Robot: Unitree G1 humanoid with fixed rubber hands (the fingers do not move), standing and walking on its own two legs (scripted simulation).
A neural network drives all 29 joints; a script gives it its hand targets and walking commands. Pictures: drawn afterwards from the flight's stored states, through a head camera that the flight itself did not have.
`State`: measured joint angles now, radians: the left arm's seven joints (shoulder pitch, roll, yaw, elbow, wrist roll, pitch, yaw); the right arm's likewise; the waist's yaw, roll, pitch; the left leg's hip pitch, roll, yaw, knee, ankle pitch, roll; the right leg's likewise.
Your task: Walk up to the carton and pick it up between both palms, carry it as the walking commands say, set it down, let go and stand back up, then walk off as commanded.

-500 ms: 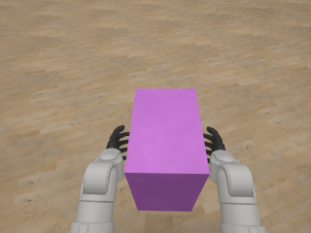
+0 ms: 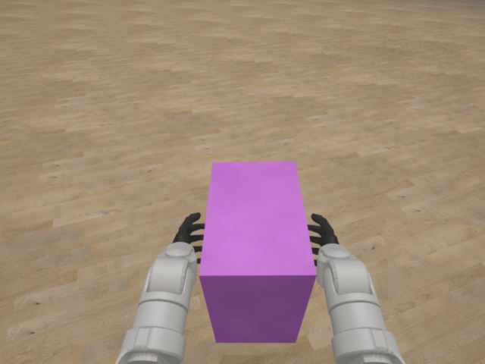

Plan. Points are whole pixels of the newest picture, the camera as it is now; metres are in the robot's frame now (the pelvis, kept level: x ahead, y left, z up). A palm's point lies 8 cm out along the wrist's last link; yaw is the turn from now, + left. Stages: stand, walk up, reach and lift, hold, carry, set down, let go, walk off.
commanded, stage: hold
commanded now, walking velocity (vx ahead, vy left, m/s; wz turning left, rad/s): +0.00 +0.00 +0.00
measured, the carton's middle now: (254, 254) +0.33 +0.00 -0.02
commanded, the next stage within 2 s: set down in 0.40 s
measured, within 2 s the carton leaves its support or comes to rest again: neither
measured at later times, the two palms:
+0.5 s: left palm (188, 245) +0.30 +0.12 +0.05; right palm (333, 256) +0.29 -0.13 +0.05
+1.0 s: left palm (193, 260) +0.31 +0.12 -0.03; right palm (323, 270) +0.31 -0.13 -0.03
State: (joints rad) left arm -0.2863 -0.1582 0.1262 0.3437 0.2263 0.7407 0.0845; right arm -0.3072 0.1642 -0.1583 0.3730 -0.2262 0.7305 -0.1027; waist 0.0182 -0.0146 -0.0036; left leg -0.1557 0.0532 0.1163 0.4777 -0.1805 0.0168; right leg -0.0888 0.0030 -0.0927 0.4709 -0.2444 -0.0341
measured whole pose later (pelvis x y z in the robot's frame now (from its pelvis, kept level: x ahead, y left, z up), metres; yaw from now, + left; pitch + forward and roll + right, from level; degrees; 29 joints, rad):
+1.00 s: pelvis -0.01 +0.00 -0.02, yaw -4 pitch +1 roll +0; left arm -0.44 -0.21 0.38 0.59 0.33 0.42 0.04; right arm -0.44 0.21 -0.36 0.64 -0.33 0.39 -0.09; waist 0.05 -0.01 0.05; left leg -0.41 -0.01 0.03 0.63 -0.23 0.02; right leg -0.38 0.04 0.00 0.66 -0.29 -0.04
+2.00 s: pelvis -0.05 +0.01 -0.11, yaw -4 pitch +26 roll +0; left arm -0.61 -0.06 0.16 0.71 0.06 -0.03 0.24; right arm -0.69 -0.03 -0.05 0.81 -0.03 -0.04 -0.20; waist 0.03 0.00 0.10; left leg -1.26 -0.01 0.03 1.13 -0.33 0.03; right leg -1.23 0.03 -0.01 1.17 -0.39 -0.03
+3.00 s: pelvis -0.06 +0.01 -0.26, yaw -8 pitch +40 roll +2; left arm -0.98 -0.02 0.39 0.75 0.05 0.11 0.19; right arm -1.18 -0.08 -0.13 0.98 -0.06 0.11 -0.20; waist 0.07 -0.01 0.05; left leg -1.90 -0.07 -0.02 1.71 -0.52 -0.03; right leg -1.91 0.12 0.04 1.73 -0.52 -0.01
